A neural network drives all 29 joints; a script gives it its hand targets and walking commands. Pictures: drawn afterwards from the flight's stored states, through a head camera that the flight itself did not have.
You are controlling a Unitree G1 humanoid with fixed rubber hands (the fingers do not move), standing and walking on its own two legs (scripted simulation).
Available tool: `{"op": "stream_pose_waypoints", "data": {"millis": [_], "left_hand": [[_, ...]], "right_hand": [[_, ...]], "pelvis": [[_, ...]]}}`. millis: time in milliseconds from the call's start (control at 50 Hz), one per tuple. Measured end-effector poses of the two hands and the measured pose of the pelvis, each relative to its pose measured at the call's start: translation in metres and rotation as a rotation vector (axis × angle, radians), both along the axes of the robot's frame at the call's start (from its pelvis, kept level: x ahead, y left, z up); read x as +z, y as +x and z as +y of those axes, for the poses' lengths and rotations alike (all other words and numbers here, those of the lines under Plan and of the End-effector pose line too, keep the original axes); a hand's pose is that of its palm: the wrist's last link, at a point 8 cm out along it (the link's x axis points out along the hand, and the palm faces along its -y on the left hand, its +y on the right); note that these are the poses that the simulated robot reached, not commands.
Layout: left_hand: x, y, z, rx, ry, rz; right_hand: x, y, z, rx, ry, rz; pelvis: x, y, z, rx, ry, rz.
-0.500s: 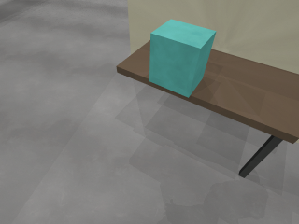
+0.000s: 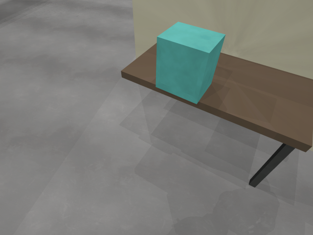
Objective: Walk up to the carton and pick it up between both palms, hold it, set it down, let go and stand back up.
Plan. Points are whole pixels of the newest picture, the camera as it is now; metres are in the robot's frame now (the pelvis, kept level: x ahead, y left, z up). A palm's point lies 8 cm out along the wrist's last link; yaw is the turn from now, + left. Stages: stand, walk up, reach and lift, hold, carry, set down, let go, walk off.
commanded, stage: stand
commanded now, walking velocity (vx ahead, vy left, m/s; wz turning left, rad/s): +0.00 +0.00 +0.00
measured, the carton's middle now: (187, 63) +0.93 -0.14 -0.07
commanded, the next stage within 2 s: walk up in 0.94 s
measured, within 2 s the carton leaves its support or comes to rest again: neither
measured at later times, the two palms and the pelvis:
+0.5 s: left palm out of the picture -0.03 +0.20 -0.15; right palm out of the picture -0.03 -0.20 -0.14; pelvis -0.01 +0.00 +0.00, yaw +0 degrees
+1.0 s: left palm out of the picture -0.05 +0.19 -0.15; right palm out of the picture -0.05 -0.20 -0.15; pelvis -0.02 -0.01 +0.00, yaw +0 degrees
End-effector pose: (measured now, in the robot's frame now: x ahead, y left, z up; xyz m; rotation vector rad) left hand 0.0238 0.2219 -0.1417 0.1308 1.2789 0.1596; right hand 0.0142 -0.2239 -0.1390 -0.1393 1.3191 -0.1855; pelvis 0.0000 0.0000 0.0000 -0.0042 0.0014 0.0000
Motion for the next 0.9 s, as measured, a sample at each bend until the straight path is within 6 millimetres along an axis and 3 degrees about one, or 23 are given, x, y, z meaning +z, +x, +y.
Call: {"op": "stream_pose_waypoints", "data": {"millis": [340, 900], "left_hand": [[-0.004, -0.045, -0.014, 0.033, -0.029, 0.129], [-0.006, -0.074, -0.031, 0.052, -0.053, 0.184]], "right_hand": [[-0.005, -0.036, 0.018, -0.027, 0.046, 0.107], [-0.007, -0.061, 0.021, -0.023, 0.058, 0.160]], "pelvis": [[0.003, -0.005, 0.000, 0.002, 0.000, -0.015], [0.004, -0.015, -0.005, 0.006, 0.001, -0.015]]}}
